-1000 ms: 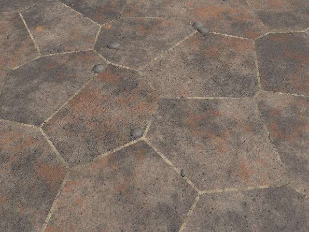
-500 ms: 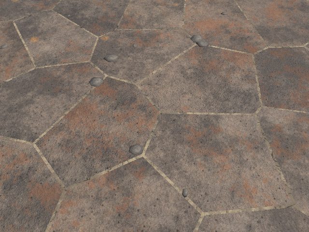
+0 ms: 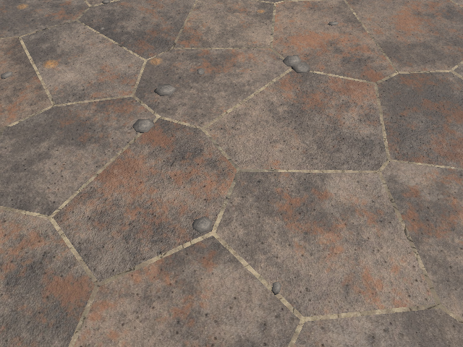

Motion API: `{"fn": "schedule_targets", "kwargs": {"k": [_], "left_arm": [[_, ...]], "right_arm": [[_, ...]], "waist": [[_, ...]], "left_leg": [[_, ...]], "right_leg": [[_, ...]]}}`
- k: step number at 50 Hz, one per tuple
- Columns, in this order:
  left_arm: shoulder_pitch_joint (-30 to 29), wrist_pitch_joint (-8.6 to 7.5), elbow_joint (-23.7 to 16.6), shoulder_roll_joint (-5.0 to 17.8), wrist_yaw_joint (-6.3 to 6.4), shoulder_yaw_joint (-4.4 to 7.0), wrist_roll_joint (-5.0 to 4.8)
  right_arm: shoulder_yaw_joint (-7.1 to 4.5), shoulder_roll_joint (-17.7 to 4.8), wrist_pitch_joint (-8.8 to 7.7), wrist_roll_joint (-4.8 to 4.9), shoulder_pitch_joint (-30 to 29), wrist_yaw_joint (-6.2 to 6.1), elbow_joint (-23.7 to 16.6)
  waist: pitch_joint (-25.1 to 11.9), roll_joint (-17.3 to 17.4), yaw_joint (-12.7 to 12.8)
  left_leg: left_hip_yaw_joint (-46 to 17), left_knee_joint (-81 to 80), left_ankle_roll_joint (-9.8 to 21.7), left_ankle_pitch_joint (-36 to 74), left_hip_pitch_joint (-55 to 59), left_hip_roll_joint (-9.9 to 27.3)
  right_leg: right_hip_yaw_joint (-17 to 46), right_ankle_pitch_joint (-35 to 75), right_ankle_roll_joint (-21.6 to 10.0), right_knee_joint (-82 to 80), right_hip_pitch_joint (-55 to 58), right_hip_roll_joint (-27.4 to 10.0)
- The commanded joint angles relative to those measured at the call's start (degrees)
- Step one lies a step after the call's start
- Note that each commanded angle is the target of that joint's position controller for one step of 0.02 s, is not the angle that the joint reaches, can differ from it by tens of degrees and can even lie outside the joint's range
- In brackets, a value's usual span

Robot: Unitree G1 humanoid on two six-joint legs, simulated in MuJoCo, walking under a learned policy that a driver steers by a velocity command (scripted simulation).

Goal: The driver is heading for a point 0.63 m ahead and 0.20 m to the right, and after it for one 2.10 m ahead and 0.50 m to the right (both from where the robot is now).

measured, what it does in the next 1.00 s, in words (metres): walks ahead, turning right: right foot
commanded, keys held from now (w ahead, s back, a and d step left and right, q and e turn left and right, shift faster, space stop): no key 0.06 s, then w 0.36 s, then w+e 0.58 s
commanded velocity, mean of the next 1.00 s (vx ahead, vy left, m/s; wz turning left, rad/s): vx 0.35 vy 0.00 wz -0.22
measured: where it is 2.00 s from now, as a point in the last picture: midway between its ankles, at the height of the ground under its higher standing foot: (275, 315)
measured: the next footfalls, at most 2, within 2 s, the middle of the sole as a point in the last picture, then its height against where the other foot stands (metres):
right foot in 0.86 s outside the picture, level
left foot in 1.32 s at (258, 264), level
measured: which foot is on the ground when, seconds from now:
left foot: down 0.00-0.88, up 0.90-1.00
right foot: down 0.00-0.36, up 0.38-0.84, down 0.86-1.00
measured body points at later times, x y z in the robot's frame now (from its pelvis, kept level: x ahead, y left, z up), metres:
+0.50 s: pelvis +0.12 +0.04 +0.01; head +0.12 +0.05 +0.46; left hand +0.17 +0.30 -0.14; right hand +0.12 -0.21 -0.13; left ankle +0.10 +0.13 -0.73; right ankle +0.08 -0.11 -0.63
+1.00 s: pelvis +0.38 -0.05 +0.00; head +0.42 -0.06 +0.45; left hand +0.56 +0.18 -0.12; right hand +0.40 -0.33 -0.13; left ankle +0.32 +0.13 -0.62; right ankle +0.43 -0.12 -0.73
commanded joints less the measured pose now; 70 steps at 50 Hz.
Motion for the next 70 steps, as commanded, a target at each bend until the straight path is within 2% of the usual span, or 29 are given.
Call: {"fn": "schedule_targets", "kwargs": {"k": [1,6,10,13,16,17,18,19,20,22,24,30,36,40,42,43,44,45,46,48,49,54,57,61,65,66,67,68,70], "left_arm": [[5.26,-0.3,-0.5,4.77,0.14,0.76,-0.04],[6.74,-0.1,-0.8,6.82,0.42,1.57,-0.67],[7.2,-2.07,-2.13,11.71,0.63,3.58,-1.45],[7.45,-3.11,-2.52,9.79,-0.25,3.44,-1.81],[4.08,-2.81,-3.97,11.02,-1.14,3.48,-1.66],[1.85,-3.1,-4.85,10.29,-1.27,3.15,-1.64],[1.64,-4.0,-7.57,6.01,-1.18,2.05,-1.51],[-0.71,-5.12,-8.9,5.41,-1.16,2.04,-2.26],[-2.49,-5.76,-9.96,6.73,-1.64,2.48,-3.78],[-3.56,-5.85,-9.65,7.45,-1.8,3.08,-3.49],[-1.78,-4.46,-8.66,7.7,-1.76,3.95,-2.86],[-10.88,-3.09,-12.58,5.67,-2.55,3.74,-2.39],[-22.55,-3.33,-17.94,4.48,-4.87,2.19,-1.99],[-22.19,-3.33,-20.74,6.99,-6.58,3.06,-2.09],[-9.18,-2.97,-18.53,12.03,-6.79,5.61,-2.39],[-0.19,-2.53,-16.53,16.19,-5.83,7.72,-2.46],[3.35,-2.2,-16.02,21.61,-4.76,8.73,-2.21],[4.36,-2.57,-16.94,20.28,-4.63,7.77,-1.46],[3.05,-3.1,-16.61,16.46,-4.46,6.74,-0.78],[-6.22,-4.05,-18.71,12.1,-4.7,5.36,-1.16],[-9.42,-4.28,-19.84,10.6,-4.66,4.77,-0.72],[-7.79,-4.29,-20.64,14.36,-2.91,5.37,-0.85],[-5.24,-2.91,-20.62,15.14,-1.95,5.75,-1.3],[-2.54,-1.11,-20.36,14.57,-1.27,5.64,-1.78],[-6.46,-0.08,-23.18,12.99,-0.15,5.19,-1.49],[-6.67,-0.28,-24.69,10.47,-0.23,4.34,-0.96],[0.18,-0.49,-25.0,7.29,-0.32,3.45,-0.09],[8.35,-0.71,-25.24,10.94,-0.91,3.54,-1.42],[0.41,1.25,-24.63,17.69,-0.72,5.47,-2.11]], "right_arm": [[-0.77,-5.66,-0.54,0.02,-1.14,-0.2,-1.97],[-1.03,-6.07,-0.64,0.57,0.57,-0.26,-0.96],[-1.03,-5.18,-4.01,1.25,-6.02,1.44,-4.34],[-0.92,-4.47,-5.84,2.15,-6.1,2.58,-5.26],[-2.53,-5.73,-6.05,2.01,7.74,3.0,-0.15],[-3.96,-9.07,-5.98,1.97,16.38,2.84,1.79],[-5.3,-15.77,-6.01,1.64,24.13,2.51,2.26],[-3.53,-12.49,-6.69,0.61,24.06,2.94,2.86],[-2.22,-9.9,-7.4,0.52,17.99,2.85,1.2],[-0.63,-6.47,-7.76,0.24,10.23,3.27,-1.27],[0.12,-4.98,-7.63,-0.35,9.28,3.09,-1.4],[-0.12,-8.16,-7.41,-1.55,13.52,0.92,-0.86],[-0.51,-9.18,-6.97,-0.34,17.55,0.2,-1.31],[-1.38,-11.91,-5.4,0.02,16.43,-0.1,-2.88],[-1.79,-13.66,-4.44,-0.11,14.08,-0.44,-4.53],[-1.57,-13.63,-4.63,-0.16,13.52,-0.44,-5.83],[0.62,-5.51,-6.05,-1.44,18.03,0.67,-8.53],[1.05,-6.14,-9.19,0.57,15.47,1.71,-10.53],[-0.22,-10.11,-10.89,2.66,8.47,2.25,-12.86],[-0.55,-10.29,-11.37,1.57,6.0,1.51,-13.24],[-1.26,-11.03,-10.39,0.89,7.43,1.19,-13.02],[-1.49,-9.23,-7.29,-1.38,3.29,0.31,-16.71],[-0.76,-7.31,-7.33,-1.48,-2.44,0.32,-18.75],[-0.86,-8.49,-6.85,-0.28,-7.26,1.02,-21.54],[-2.09,-11.9,-8.0,-0.99,-1.58,1.59,-20.9],[-2.58,-14.2,-8.39,-2.18,2.73,1.27,-20.66],[-2.69,-16.7,-7.84,-3.39,5.59,0.68,-21.3],[-3.07,-16.49,-6.59,-2.03,8.15,0.93,-20.24],[-1.4,-9.89,-4.87,-1.07,2.68,0.52,-23.42]], "waist": [[0.51,-0.61,-0.05],[2.27,-3.57,0.3],[10.43,-10.02,2.26],[10.41,-7.73,1.7],[3.6,-6.79,-4.9],[-0.38,-2.04,-9.18],[-5.73,14.26,-10.42],[-8.49,14.22,-9.08],[-3.13,9.53,-6.18],[1.61,2.75,-2.68],[2.07,3.96,-0.59],[4.07,1.8,-1.47],[6.42,0.93,-4.39],[2.56,4.63,-1.22],[-5.59,7.15,6.34],[-10.49,4.59,10.75],[-17.01,-10.86,5.78],[-25.68,-10.24,5.89],[-18.8,-7.63,7.28],[-8.53,1.47,1.94],[-6.86,1.34,-0.55],[-2.05,-1.19,-2.07],[-3.09,-3.63,0.14],[-5.47,-6.62,2.23],[-7.8,-7.77,-1.89],[-12.93,-4.53,-3.19],[-19.6,8.05,-0.68],[-26.95,18.92,1.57],[-17.13,6.16,-1.18]], "left_leg": [[-4.3,-3.75,2.72,3.23,10.09,3.27],[-0.56,-0.2,2.37,-18.77,5.35,-0.37],[1.32,16.16,2.59,-13.03,-14.3,1.98],[1.32,12.51,3.5,-16.74,-17.32,4.12],[7.68,2.73,3.17,-5.31,12.44,-3.0],[-0.26,-0.51,5.56,-6.02,22.38,1.59],[-28.13,-12.14,13.93,-13.66,32.79,16.5],[-44.47,-19.99,17.53,-16.1,32.14,23.28],[-39.04,-19.17,15.93,-18.88,27.78,23.44],[-23.23,-20.26,11.11,-13.93,19.27,18.51],[-12.27,-21.67,7.77,-5.26,14.23,14.25],[-1.19,-23.93,7.93,8.22,14.71,13.91],[6.96,-23.72,6.78,13.22,20.28,15.24],[10.77,-12.32,4.98,43.48,27.04,17.05],[12.0,6.25,3.32,56.34,24.6,16.09],[11.99,21.59,1.15,45.74,13.31,13.78],[10.11,45.44,-2.42,-3.75,-11.73,3.52],[-4.04,56.43,-1.98,-22.88,-20.69,-2.72],[-7.66,56.5,-0.02,-18.65,-26.94,1.11],[-6.58,46.51,0.89,-10.96,-22.68,6.15],[-6.86,42.73,0.56,-9.56,-17.81,7.92],[-3.82,26.48,-4.23,-2.55,-14.12,7.23],[-1.97,11.45,-4.77,8.64,-9.36,2.66],[-3.35,1.7,-4.42,13.22,-7.06,-0.87],[-4.87,-7.19,-1.55,13.13,-0.41,0.0],[-8.95,-6.48,1.5,25.08,10.79,6.6],[-22.07,-2.23,8.56,50.46,27.15,20.54],[-38.73,-3.68,17.68,42.22,34.66,30.63],[-26.78,-6.49,13.27,20.47,25.04,22.99]], "right_leg": [[2.11,1.55,-1.37,-8.2,-12.3,-2.23],[5.08,-15.41,-4.62,-10.86,-12.69,-3.62],[23.43,-18.63,-13.16,-20.19,-4.68,-19.62],[18.55,-4.23,-11.39,-16.54,2.12,-18.02],[8.57,13.78,-7.73,-6.21,-10.7,-10.5],[3.4,23.03,-5.01,7.81,-16.16,-6.72],[-2.35,12.38,-0.1,31.07,-30.19,1.53],[6.8,-7.86,-0.85,44.44,-35.37,2.94],[9.26,-5.57,-3.0,49.57,-40.43,-0.85],[7.82,4.98,-5.3,45.17,-39.53,-6.02],[7.28,9.67,-5.3,39.53,-33.81,-7.91],[8.49,20.76,-2.81,25.81,-40.02,-6.17],[1.74,26.37,-3.88,10.29,-37.8,-4.72],[-3.86,16.84,-7.49,7.6,-29.86,0.11],[-5.44,14.52,-10.49,5.99,-12.05,4.81],[0.83,14.95,-12.87,3.5,4.77,3.2],[30.89,6.76,-21.87,0.79,25.44,-12.25],[54.67,1.17,-27.0,-11.57,31.54,-19.7],[46.71,3.52,-22.63,-13.38,28.05,-17.36],[31.16,14.48,-18.56,-13.98,8.63,-12.33],[26.44,18.68,-17.54,-15.08,1.42,-10.24],[17.7,34.02,-17.29,-16.91,-12.19,-6.46],[12.51,41.22,-13.07,-12.22,-13.91,-1.95],[17.94,33.4,-10.07,-7.29,-8.99,-2.99],[24.58,28.79,-7.54,4.12,-3.78,-2.45],[22.12,23.15,-5.12,14.03,-7.89,1.09],[14.98,-9.02,-1.52,28.88,-19.91,8.13],[13.1,-21.41,0.29,41.61,-28.82,7.8],[11.11,-11.77,3.55,48.98,-34.09,2.62]]}}
Velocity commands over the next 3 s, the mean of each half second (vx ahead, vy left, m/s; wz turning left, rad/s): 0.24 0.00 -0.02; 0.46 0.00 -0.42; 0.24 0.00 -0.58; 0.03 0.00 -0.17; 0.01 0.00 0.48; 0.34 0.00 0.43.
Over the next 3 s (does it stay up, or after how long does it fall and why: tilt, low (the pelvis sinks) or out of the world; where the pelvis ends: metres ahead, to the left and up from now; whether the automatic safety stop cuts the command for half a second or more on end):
stays up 0.72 -0.13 0.01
